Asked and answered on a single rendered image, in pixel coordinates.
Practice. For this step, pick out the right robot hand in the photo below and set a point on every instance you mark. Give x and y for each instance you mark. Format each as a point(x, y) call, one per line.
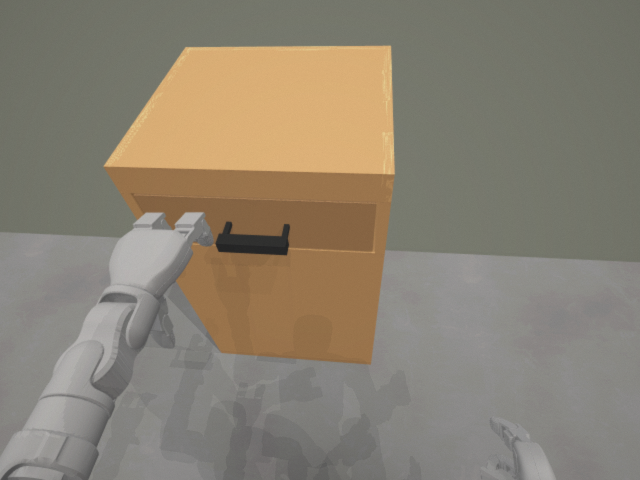
point(530, 461)

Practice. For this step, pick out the cabinet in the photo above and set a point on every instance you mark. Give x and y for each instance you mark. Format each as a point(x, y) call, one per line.
point(292, 122)

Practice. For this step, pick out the handle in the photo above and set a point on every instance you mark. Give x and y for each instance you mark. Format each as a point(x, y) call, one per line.
point(253, 244)

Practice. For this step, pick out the left robot forearm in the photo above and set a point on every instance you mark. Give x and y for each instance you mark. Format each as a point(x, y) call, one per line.
point(59, 440)

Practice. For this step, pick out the drawer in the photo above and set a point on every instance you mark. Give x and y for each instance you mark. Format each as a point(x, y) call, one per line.
point(314, 224)

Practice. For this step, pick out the left robot hand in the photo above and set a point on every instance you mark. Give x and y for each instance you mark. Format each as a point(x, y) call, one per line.
point(152, 256)

